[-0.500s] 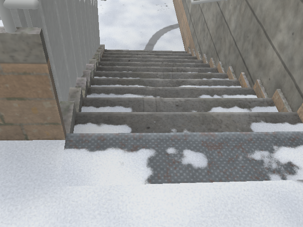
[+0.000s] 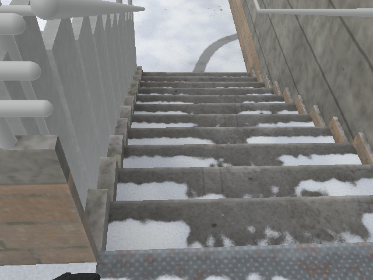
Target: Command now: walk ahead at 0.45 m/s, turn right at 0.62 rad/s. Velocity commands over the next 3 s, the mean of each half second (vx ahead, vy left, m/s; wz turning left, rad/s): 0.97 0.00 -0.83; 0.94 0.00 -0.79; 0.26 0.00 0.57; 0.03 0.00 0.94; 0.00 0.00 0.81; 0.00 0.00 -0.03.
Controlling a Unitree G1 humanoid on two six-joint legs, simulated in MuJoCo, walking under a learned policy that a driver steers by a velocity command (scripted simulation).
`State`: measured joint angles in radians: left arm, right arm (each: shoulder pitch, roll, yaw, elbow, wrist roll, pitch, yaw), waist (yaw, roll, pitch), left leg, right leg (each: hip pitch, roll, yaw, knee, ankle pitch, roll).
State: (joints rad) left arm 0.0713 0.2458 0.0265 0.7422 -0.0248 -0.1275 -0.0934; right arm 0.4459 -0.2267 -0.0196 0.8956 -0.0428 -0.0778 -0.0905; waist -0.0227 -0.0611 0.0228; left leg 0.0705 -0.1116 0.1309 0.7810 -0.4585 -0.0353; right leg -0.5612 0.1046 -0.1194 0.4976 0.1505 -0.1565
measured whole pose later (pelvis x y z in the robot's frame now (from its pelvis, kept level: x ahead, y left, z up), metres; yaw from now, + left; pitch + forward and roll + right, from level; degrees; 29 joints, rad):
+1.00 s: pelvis +0.60 -0.17 -0.03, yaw -53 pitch -2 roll -1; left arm 0.37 0.26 0.08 0.78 -0.01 -0.06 -0.05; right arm 0.18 -0.26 -0.06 0.77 0.06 -0.11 0.03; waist 0.03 0.04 0.06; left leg -0.40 0.02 -0.15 1.37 -0.39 0.08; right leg -0.54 0.04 -0.09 0.99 -0.44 -0.12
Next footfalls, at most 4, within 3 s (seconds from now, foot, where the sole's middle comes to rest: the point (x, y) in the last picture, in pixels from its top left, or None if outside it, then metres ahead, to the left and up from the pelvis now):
0.40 left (132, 277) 0.49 0.16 -0.74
0.86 right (262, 248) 0.59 -0.30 -0.74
1.20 left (251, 216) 0.81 -0.32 -0.91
1.64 right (306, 212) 0.83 -0.57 -0.91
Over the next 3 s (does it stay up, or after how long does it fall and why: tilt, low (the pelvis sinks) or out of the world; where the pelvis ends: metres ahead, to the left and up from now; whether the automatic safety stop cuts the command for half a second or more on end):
stays up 0.77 -0.46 -0.14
